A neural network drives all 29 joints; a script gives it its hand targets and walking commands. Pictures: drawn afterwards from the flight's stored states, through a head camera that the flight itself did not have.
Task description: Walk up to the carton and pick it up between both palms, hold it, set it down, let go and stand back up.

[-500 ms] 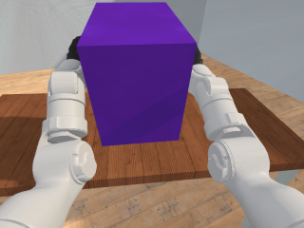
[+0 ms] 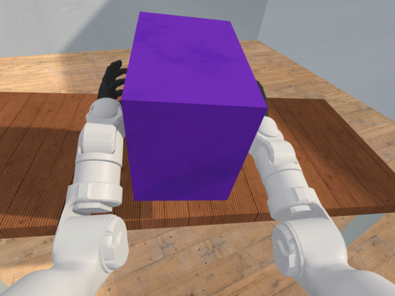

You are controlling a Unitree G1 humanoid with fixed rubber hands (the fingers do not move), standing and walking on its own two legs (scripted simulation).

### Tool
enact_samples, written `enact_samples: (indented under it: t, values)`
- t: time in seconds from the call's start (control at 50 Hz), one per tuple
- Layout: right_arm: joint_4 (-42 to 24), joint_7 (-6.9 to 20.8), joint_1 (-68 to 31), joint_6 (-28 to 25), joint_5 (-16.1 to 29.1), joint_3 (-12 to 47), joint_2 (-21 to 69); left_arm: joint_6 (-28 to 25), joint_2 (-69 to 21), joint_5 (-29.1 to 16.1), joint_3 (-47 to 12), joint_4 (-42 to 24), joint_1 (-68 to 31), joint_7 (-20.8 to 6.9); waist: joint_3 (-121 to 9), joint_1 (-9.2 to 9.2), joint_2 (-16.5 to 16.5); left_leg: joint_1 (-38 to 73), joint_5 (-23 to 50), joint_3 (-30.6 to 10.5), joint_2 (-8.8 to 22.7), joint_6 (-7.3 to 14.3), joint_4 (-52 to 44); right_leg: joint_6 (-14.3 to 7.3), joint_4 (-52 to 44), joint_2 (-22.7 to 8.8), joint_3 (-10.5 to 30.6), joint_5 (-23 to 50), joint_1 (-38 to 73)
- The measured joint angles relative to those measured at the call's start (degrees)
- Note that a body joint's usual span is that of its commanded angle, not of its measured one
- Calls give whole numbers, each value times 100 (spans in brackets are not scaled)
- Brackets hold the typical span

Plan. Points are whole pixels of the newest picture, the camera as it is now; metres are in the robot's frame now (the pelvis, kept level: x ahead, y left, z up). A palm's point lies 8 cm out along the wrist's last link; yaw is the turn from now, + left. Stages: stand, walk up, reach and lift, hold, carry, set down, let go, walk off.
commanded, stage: set down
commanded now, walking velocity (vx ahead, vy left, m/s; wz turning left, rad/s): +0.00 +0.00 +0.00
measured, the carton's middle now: (184, 107) +0.43 +0.01 +0.19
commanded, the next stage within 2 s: none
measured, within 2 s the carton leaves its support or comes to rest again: neither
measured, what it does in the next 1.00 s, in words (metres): stands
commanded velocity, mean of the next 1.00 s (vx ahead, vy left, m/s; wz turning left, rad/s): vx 0.00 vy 0.00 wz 0.00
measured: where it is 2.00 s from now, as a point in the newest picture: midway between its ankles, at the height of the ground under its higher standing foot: outside the picture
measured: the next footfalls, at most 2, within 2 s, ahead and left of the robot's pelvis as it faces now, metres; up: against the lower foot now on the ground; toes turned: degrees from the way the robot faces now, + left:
none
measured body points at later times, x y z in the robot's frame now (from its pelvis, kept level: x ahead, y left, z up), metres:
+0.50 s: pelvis +0.01 +0.00 +0.00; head -0.03 +0.02 +0.45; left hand +0.42 +0.16 +0.19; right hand +0.41 -0.13 +0.17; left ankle +0.02 +0.10 -0.75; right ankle +0.00 -0.12 -0.75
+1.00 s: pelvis +0.01 +0.00 +0.00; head -0.01 +0.01 +0.45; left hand +0.43 +0.16 +0.16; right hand +0.42 -0.12 +0.14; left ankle +0.02 +0.10 -0.75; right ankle +0.00 -0.12 -0.75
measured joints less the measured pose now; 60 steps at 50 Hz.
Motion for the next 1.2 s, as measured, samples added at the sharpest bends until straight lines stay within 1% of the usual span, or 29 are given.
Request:
enact_samples:
  t: [0.14, 0.3, 0.46, 0.7, 1.0, 1.12, 1.2]
  values:
    - [229, 75, -67, -15, -140, -48, -27, -77, -75, 102, 140, 265, -84, 0, -56, 110, 125, 84, 13, 100, -29, 44, -114, 42, -63, -38, 98, 16, 32]
    - [381, 117, 71, -128, -311, -87, 48, -293, -144, 91, 229, 441, 116, -13, -57, 194, 218, 157, -11, 78, -50, 53, -140, 55, -103, -57, 75, -10, 123]
    - [351, 129, 214, -304, -490, -189, 151, -574, -108, -57, 133, 550, 270, 15, -46, 196, 186, 89, -12, -2, -43, 21, -109, 30, -111, -41, -4, -18, 97]
    - [639, 197, 188, -496, -816, -536, 255, -926, -67, -16, 186, 1168, 100, -14, -98, 279, 71, -13, 58, 57, -1, -17, -223, -12, -108, -7, 59, 17, -85]
    - [863, 262, 260, -787, -1297, -898, 412, -1450, -46, -52, 302, 1767, 78, -64, -167, 436, 189, -165, 63, 68, -8, -15, -276, -8, -145, -16, 70, 17, -246]
    - [785, 269, 357, -883, -1412, -963, 466, -1665, -26, -142, 239, 1880, 134, -63, -228, 452, 207, -276, 39, 46, -15, -14, -252, 0, -174, -19, 47, 12, -324]
    - [824, 283, 346, -920, -1518, -1035, 490, -1763, -16, -118, 260, 1997, 117, -73, -219, 455, 193, -295, 16, 56, -12, -11, -242, 6, -192, -17, 57, 9, -334]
